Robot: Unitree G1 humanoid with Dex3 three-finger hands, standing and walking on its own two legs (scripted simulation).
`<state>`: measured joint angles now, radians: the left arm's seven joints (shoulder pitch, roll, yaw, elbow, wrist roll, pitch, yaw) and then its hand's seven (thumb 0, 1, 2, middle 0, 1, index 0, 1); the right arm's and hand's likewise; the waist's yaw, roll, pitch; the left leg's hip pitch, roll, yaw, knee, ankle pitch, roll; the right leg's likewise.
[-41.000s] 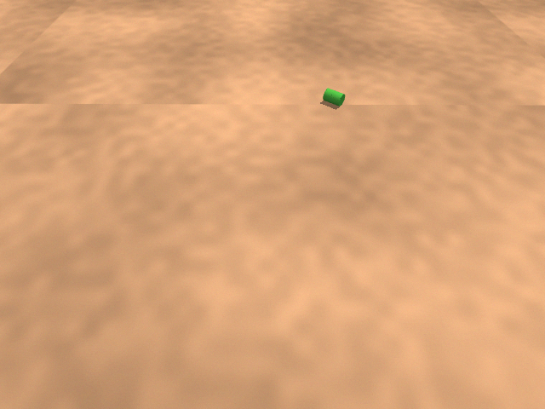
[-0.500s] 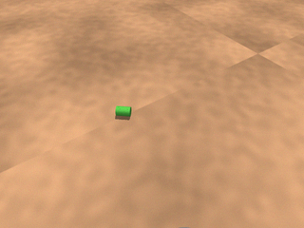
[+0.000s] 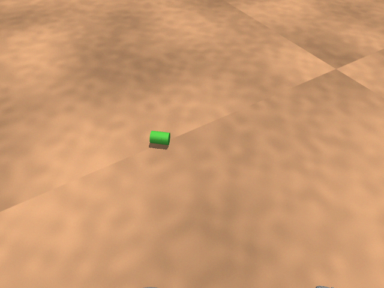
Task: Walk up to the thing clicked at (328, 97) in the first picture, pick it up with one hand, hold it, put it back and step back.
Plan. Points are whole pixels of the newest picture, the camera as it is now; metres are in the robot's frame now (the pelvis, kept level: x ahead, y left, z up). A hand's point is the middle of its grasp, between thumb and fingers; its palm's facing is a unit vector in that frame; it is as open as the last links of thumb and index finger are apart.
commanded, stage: step back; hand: left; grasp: from above
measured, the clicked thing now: (160, 137) +1.06 +0.20 -0.72
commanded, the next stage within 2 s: stand in 0.24 s
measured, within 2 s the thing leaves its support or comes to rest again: neither
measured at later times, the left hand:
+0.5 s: hand out of the picture +0.11 +0.25 -0.14, palm faces -0.04 -0.94 -0.33, open 7.4 cm
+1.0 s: hand out of the picture +0.06 +0.25 -0.14, palm faces -0.06 -0.94 -0.34, open 7.4 cm
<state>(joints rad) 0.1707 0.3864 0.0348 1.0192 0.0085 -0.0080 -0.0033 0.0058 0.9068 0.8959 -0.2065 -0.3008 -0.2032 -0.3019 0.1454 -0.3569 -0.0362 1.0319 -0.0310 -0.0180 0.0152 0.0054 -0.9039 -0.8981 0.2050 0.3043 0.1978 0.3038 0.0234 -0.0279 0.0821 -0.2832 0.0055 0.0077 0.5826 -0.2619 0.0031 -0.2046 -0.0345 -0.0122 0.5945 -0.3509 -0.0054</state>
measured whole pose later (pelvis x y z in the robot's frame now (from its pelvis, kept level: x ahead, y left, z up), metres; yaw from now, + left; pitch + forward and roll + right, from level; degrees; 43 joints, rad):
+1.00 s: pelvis +0.00 +0.00 +0.02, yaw -1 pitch -3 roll +0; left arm 0.13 0.36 -0.01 1.14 0.01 -0.01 -0.01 0.00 0.91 0.90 -0.21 -0.30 -0.20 -0.30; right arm 0.11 -0.34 0.00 1.16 -0.01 -0.01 0.02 0.01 -0.90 -0.90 0.21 0.30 0.20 0.30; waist -0.01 0.00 0.05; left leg -0.16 0.02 0.02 0.32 -0.12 -0.01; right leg -0.08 -0.02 0.00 0.33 -0.20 0.02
